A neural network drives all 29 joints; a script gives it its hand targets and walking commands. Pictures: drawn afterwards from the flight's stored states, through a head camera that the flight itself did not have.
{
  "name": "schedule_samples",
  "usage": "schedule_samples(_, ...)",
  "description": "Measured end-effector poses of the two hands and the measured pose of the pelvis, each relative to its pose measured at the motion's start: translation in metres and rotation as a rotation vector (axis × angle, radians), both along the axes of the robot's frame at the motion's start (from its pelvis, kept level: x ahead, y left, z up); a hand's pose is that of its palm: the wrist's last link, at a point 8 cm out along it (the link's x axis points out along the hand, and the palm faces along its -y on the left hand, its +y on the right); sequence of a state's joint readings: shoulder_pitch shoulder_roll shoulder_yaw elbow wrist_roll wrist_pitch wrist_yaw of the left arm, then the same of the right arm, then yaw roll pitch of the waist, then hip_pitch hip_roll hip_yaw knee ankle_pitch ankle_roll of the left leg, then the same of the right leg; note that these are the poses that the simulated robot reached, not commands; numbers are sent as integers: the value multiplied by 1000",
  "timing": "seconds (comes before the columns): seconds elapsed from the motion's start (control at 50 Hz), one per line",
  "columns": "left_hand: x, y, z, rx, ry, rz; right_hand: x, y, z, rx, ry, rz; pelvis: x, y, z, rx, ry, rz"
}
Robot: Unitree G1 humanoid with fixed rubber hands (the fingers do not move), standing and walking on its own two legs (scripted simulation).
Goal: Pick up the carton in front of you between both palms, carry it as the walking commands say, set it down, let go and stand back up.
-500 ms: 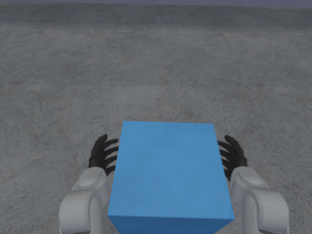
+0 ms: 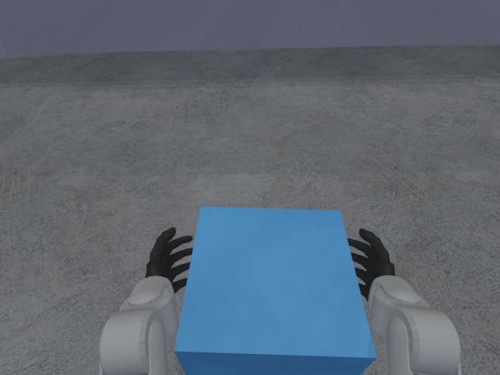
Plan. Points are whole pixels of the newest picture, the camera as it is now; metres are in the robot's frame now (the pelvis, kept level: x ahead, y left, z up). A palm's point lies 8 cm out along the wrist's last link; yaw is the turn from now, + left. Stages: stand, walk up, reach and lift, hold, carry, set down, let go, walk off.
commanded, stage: carry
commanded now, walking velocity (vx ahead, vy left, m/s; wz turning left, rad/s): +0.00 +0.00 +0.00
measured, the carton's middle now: (266, 309) +0.22 +0.00 +0.01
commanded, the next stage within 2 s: hold in 1.22 s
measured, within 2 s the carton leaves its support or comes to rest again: neither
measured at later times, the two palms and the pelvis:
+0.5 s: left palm (175, 296) +0.22 +0.14 +0.05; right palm (378, 298) +0.22 -0.16 +0.04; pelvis -0.04 -0.01 +0.00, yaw +0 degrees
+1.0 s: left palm (186, 280) +0.25 +0.13 +0.04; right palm (376, 284) +0.25 -0.17 +0.03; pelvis -0.03 -0.01 +0.00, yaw +0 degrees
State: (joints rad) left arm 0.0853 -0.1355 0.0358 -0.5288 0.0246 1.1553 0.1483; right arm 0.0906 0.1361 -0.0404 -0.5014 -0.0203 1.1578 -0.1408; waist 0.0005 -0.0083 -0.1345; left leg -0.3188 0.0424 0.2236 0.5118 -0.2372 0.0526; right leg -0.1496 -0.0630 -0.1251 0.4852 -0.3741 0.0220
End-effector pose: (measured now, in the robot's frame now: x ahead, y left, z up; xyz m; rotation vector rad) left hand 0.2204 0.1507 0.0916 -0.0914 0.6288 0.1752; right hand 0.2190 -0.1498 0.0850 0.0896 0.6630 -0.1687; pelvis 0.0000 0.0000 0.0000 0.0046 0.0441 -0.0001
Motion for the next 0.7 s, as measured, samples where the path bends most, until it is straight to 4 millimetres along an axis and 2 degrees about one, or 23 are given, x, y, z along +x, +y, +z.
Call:
schedule_samples(0.18, -6, -6, -9, 20, 31, -23, -9, -6, -10, -20, 32, 9, -10, -4, 1, -2, -17, 2)
schedule_samples(0.36, -5, -7, -24, 52, 57, -45, -6, -7, -23, -61, 58, 40, -27, -6, 2, -7, -19, 3)
schedule_samples(0.54, 4, -12, -48, 84, 79, -85, 1, -11, -46, -100, 82, 58, -38, -8, 2, -5, -4, 0)
schedule_samples(0.7, 20, -16, -63, 102, 57, -104, 14, -14, -62, -124, 61, 67, -41, -10, 2, -6, 1, -2)
